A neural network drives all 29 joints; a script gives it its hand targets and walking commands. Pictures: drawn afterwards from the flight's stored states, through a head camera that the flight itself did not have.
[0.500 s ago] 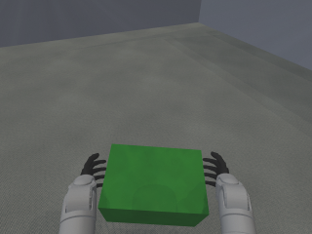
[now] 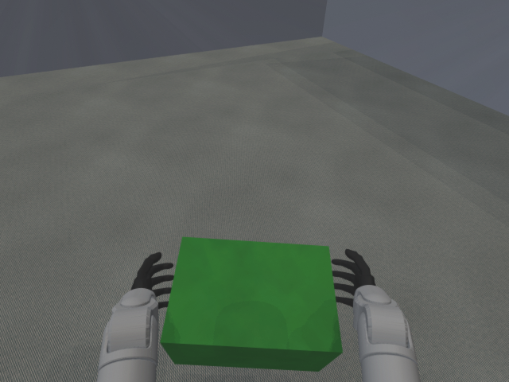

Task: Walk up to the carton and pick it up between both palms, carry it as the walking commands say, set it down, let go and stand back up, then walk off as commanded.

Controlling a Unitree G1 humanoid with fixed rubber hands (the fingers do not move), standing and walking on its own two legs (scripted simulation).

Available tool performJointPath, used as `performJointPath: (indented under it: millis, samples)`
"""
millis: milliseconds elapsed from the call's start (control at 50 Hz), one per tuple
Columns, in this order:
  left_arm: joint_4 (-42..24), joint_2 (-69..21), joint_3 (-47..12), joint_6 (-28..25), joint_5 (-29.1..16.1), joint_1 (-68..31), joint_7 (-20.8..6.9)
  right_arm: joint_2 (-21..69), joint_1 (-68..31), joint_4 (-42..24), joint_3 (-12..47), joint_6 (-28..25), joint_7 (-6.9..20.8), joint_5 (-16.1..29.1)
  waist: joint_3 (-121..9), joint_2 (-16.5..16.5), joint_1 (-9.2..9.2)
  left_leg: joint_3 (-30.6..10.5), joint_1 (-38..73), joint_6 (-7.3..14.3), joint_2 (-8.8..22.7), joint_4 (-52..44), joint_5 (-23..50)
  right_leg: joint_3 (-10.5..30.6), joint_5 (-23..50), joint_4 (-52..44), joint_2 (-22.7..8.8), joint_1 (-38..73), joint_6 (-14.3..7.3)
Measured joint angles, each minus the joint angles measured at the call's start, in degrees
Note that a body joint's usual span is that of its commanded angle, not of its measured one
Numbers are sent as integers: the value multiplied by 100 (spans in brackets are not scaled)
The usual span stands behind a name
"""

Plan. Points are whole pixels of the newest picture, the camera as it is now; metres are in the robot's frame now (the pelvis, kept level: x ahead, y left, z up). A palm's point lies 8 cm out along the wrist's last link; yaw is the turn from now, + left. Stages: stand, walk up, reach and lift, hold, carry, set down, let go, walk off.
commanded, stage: hold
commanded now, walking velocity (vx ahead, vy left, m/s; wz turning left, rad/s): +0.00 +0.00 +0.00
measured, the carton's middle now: (251, 305) +0.30 +0.00 -0.05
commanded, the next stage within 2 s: carry in 0.96 s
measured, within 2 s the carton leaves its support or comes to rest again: neither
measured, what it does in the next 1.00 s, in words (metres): stands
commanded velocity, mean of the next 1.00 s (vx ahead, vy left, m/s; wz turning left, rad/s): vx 0.00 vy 0.02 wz -0.08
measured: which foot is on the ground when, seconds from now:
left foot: down 0.00-1.00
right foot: down 0.00-1.00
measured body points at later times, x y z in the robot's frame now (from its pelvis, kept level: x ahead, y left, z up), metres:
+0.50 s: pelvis +0.00 +0.00 +0.00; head -0.04 +0.00 +0.45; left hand +0.28 +0.18 +0.02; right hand +0.28 -0.18 +0.02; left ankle +0.00 +0.11 -0.75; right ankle +0.01 -0.13 -0.75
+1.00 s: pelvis -0.01 +0.00 -0.01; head -0.04 +0.00 +0.44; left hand +0.28 +0.18 +0.03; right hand +0.28 -0.18 +0.02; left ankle +0.00 +0.11 -0.75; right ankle +0.01 -0.13 -0.75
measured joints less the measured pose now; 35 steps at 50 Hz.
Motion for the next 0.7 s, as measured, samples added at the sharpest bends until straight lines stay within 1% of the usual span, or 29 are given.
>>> performJointPath:
  millis: [160,280,700]
  samples:
    - [-127,-26,-39,11,-28,101,33,-10,73,-61,44,-21,-10,37,23,-2,-22,-2,11,4,-5,-3,-5,-2,-11,3,-4,9,1]
    - [-171,-28,-64,11,-49,108,38,-12,94,-123,62,-19,-43,50,32,-5,-6,8,4,2,-1,-7,-3,7,-11,12,2,-6,-2]
    - [-174,-20,-89,36,-34,76,19,-10,80,-122,33,-22,-56,51,21,-1,16,10,-76,-14,9,28,12,8,5,54,20,-89,-13]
